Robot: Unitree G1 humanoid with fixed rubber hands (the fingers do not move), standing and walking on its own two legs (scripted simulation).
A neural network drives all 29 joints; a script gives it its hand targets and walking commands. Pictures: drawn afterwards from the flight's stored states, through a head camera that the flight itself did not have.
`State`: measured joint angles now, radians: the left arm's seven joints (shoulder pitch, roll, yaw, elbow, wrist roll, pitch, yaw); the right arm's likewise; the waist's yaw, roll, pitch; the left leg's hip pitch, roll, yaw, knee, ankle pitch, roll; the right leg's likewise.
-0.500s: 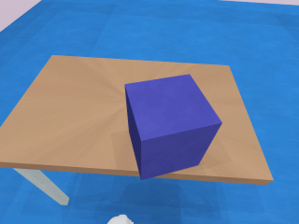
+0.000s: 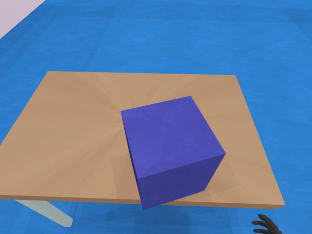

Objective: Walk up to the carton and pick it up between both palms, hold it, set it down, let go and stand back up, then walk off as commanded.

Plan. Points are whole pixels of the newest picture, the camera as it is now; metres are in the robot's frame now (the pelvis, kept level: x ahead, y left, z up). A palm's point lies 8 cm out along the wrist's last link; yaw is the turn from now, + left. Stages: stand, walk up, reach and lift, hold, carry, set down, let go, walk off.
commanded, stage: walk up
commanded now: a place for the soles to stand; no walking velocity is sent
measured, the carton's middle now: (166, 154) +0.33 +0.00 +0.01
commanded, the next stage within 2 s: none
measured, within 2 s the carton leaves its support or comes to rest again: neither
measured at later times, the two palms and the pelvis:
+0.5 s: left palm out of the picture +0.10 +0.28 -0.10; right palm out of the picture +0.06 -0.32 -0.11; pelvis +0.00 -0.02 +0.01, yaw +0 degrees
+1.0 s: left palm out of the picture +0.06 +0.28 -0.13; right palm out of the picture +0.02 -0.36 -0.12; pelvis -0.04 -0.04 -0.01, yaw +0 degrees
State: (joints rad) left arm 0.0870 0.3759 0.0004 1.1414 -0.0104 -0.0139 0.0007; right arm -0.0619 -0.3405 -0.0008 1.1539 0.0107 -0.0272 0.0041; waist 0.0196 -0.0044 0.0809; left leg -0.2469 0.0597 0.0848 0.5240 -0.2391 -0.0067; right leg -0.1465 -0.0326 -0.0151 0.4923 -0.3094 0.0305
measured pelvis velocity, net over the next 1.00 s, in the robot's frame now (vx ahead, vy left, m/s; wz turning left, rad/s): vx -0.04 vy -0.04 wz -0.01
